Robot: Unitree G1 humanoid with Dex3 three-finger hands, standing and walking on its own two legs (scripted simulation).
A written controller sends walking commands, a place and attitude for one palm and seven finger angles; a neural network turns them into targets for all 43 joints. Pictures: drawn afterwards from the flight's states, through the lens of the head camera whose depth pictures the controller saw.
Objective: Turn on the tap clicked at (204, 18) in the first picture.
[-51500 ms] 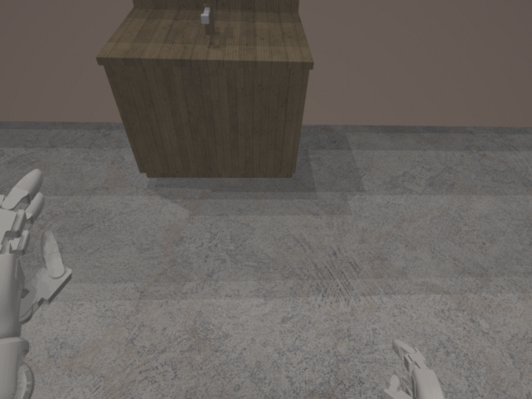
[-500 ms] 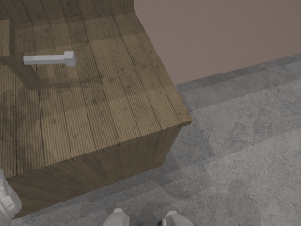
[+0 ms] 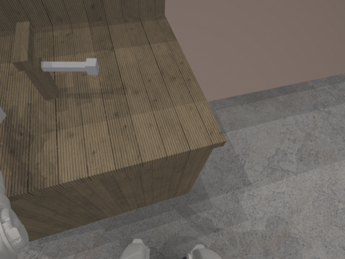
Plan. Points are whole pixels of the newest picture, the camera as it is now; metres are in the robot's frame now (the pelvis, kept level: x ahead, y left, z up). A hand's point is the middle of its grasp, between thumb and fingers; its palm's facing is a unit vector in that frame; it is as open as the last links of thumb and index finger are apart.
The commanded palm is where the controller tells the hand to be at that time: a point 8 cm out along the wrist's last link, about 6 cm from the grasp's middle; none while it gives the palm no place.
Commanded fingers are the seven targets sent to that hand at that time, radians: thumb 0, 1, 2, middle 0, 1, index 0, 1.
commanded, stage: reach beside the lever's end, fingers flat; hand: left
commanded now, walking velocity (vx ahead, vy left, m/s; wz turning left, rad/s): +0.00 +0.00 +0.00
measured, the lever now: (92, 66) +0.54 +0.21 +0.08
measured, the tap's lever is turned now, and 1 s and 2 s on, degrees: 77 77 77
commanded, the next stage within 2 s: push the lever round in 0.28 s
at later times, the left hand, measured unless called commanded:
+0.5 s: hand (1, 107) +0.41 +0.38 +0.08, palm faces +0.52 -0.85 -0.11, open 7.8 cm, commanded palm +0.37 +0.40 +0.07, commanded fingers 0.00 0.90 0.90 -0.15 -0.15 -0.15 -0.15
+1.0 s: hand (13, 106) +0.41 +0.35 +0.08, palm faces +0.53 -0.84 -0.10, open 7.8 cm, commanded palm +0.38 +0.37 +0.07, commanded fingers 0.00 0.90 0.90 -0.15 -0.15 -0.15 -0.15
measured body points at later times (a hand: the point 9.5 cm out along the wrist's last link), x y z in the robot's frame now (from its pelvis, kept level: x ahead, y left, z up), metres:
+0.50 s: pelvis +0.01 +0.00 +0.00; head +0.11 +0.02 +0.44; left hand +0.38 +0.42 +0.09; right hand +0.03 -0.28 -0.11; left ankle +0.01 +0.11 -0.69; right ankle +0.00 -0.11 -0.69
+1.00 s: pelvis +0.01 +0.00 +0.00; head +0.09 +0.02 +0.44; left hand +0.38 +0.39 +0.09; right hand +0.06 -0.27 -0.11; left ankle +0.01 +0.11 -0.69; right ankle +0.00 -0.11 -0.69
